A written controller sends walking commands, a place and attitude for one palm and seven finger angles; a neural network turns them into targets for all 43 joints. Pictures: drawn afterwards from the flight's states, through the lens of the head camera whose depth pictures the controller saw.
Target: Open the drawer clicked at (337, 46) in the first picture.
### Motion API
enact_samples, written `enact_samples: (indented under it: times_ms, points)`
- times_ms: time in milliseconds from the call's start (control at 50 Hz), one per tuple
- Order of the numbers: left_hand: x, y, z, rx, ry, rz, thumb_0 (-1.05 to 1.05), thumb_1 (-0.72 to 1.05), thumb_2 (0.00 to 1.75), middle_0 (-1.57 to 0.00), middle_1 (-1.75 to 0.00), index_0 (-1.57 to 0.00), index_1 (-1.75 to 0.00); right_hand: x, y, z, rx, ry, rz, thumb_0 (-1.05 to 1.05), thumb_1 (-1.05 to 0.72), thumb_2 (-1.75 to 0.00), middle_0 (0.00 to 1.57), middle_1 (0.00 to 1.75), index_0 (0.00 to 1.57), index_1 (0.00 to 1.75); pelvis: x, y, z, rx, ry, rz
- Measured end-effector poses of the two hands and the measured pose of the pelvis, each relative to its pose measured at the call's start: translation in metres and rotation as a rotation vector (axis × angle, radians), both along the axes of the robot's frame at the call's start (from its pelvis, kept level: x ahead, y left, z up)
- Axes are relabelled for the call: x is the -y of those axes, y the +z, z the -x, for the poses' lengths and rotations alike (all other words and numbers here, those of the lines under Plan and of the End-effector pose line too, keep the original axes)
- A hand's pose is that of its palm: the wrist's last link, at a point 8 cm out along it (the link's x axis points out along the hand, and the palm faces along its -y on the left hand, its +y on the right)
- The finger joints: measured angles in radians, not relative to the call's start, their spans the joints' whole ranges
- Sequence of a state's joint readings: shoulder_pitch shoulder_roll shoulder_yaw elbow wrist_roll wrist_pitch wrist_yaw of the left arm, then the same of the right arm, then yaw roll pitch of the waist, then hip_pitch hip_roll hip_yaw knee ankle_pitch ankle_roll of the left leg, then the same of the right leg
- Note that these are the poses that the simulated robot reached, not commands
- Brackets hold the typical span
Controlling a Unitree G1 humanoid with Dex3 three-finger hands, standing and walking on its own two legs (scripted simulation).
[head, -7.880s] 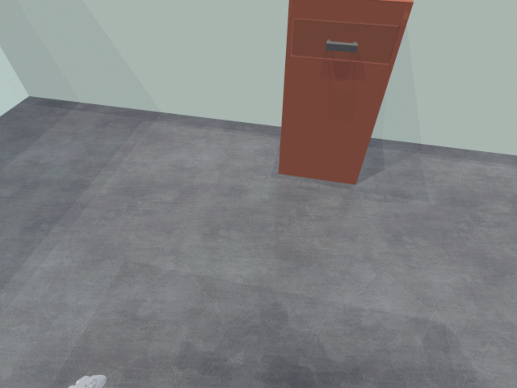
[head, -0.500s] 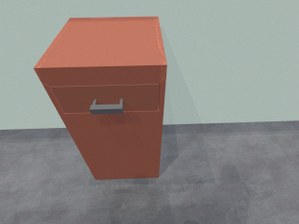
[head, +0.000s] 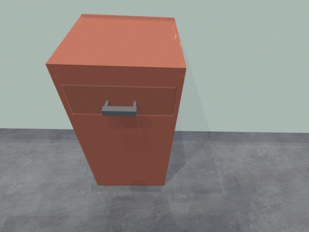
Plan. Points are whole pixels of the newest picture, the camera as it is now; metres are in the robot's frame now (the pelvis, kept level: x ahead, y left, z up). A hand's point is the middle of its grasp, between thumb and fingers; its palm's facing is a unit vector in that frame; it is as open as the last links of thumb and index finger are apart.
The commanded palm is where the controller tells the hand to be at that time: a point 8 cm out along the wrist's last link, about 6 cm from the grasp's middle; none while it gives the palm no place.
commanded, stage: look again from close up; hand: left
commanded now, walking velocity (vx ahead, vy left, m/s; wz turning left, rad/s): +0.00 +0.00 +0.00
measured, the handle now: (120, 107) +0.53 +0.15 +0.00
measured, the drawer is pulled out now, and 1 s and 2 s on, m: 0.00 0.00 0.00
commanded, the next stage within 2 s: raise the hand with hooked fingers in 0.16 s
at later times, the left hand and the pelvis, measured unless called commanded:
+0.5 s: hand (58, 207) +0.19 +0.26 -0.04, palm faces +0.01 -0.40 -0.92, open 7.8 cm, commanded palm +0.12 +0.27 -0.03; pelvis -0.03 +0.03 -0.02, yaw +0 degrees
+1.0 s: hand (55, 193) +0.21 +0.26 -0.01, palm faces +0.05 -0.11 -0.99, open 10.4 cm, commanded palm +0.18 +0.26 +0.05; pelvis -0.01 +0.01 -0.03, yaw +1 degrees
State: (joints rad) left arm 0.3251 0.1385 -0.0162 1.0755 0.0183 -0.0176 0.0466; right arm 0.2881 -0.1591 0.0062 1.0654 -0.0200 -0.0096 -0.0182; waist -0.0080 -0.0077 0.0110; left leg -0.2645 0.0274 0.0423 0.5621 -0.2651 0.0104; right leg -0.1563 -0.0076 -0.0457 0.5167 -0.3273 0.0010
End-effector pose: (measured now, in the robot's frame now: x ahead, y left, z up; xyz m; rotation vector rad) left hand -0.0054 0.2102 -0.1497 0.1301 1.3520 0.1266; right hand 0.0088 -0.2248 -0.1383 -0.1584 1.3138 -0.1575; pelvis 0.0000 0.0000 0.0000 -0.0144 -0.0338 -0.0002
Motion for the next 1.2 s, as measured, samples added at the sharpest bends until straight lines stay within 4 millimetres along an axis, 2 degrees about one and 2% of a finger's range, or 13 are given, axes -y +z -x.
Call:
enact_samples:
  times_ms: [140,280,320,440,480,520,580,700,800,900,1000,1100,1200]
  points:
    - [-0.026,0.001,-0.005,0.018,-0.01,-0.013,0.0,0.91,0.9,-0.2,-0.3,-0.2,-0.3,-0.009,0.007,-0.011,0.033,0.019,0.022,0.02,-0.92,-0.9,0.2,0.3,0.19,0.3,-0.014,0.001,0.003,0.001,-0.002,0.002]
    - [-0.04,0.002,0.003,-0.002,-0.017,-0.019,0.0,0.91,0.9,-0.2,-0.3,-0.2,-0.3,-0.019,0.01,-0.008,0.021,0.025,0.024,0.01,-0.92,-0.9,0.2,0.3,0.2,0.3,-0.026,0.003,0.006,-0.008,-0.003,0.007]
    - [-0.047,0.022,-0.023,0.123,-0.118,-0.086,0.01,0.91,0.9,-0.2,-0.3,-0.2,-0.31,-0.021,0.015,-0.014,0.11,0.03,0.039,0.01,-0.92,-0.9,0.2,0.3,0.2,0.3,-0.029,0.001,0.01,-0.014,-0.014,0.002]
    - [-0.057,0.135,-0.137,0.738,-0.474,-0.581,0.01,0.85,0.87,-0.21,-0.34,-0.2,-0.34,-0.023,0.024,-0.071,0.489,0.069,0.05,0.02,-0.91,-0.9,0.2,0.3,0.2,0.3,-0.034,-0.012,0.023,-0.071,0.013,-0.021]
    - [-0.061,0.159,-0.164,0.844,-0.622,-0.809,0.01,0.82,0.86,-0.21,-0.36,-0.2,-0.36,-0.022,0.025,-0.093,0.549,0.099,0.045,0.02,-0.91,-0.9,0.2,0.3,0.2,0.3,-0.033,-0.018,0.027,-0.103,0.006,-0.021]
    - [-0.062,0.169,-0.178,0.885,-0.739,-0.989,0.0,0.78,0.84,-0.21,-0.38,-0.21,-0.38,-0.02,0.028,-0.115,0.588,0.121,0.035,0.02,-0.91,-0.9,0.2,0.3,0.2,0.3,-0.032,-0.024,0.031,-0.133,-0.012,-0.026]
    - [-0.057,0.161,-0.177,0.861,-0.866,-1.106,0.0,0.72,0.82,-0.21,-0.42,-0.21,-0.42,-0.018,0.035,-0.143,0.616,0.15,0.018,0.02,-0.91,-0.9,0.2,0.3,0.2,0.3,-0.029,-0.031,0.032,-0.16,-0.033,-0.033]
    - [-0.042,0.136,-0.139,0.803,-0.935,-1.06,0.0,0.58,0.76,-0.23,-0.51,-0.23,-0.51,-0.019,0.046,-0.185,0.618,0.248,0.046,0.02,-0.9,-0.9,0.2,0.3,0.2,0.3,-0.022,-0.037,0.028,-0.174,-0.005,-0.017]
    - [-0.052,0.15,-0.141,0.879,-0.914,-1.16,0.0,0.46,0.71,-0.26,-0.58,-0.25,-0.59,-0.028,0.041,-0.207,0.606,0.321,0.057,0.02,-0.9,-0.9,0.2,0.3,0.2,0.3,-0.014,-0.045,0.025,-0.174,0.028,0.003]
    - [-0.062,0.179,-0.17,0.885,-0.83,-1.25,0.0,0.34,0.66,-0.27,-0.66,-0.26,-0.66,-0.041,0.032,-0.211,0.587,0.303,-0.011,0.02,-0.9,-0.9,0.2,0.3,0.2,0.3,-0.011,-0.043,0.019,-0.157,0.039,0.01]
    - [-0.054,0.197,-0.194,0.837,-0.841,-1.186,0.0,0.23,0.61,-0.27,-0.73,-0.27,-0.73,-0.046,0.03,-0.197,0.535,0.253,-0.063,0.02,-0.9,-0.9,0.2,0.3,0.2,0.3,-0.01,-0.028,0.008,-0.138,0.023,-0.005]
    - [-0.045,0.208,-0.206,0.852,-0.933,-1.135,0.0,0.11,0.56,-0.28,-0.81,-0.27,-0.81,-0.034,0.027,-0.183,0.47,0.228,-0.048,0.02,-0.9,-0.9,0.2,0.3,0.2,0.3,-0.007,-0.018,-0.003,-0.127,0.012,-0.015]
    - [-0.048,0.224,-0.217,0.896,-0.933,-1.174,0.0,0.0,0.51,-0.29,-0.88,-0.29,-0.88,-0.014,0.023,-0.178,0.418,0.204,-0.011,0.02,-0.9,-0.9,0.2,0.3,0.2,0.3,-0.007,-0.015,-0.01,-0.126,0.017,-0.016]
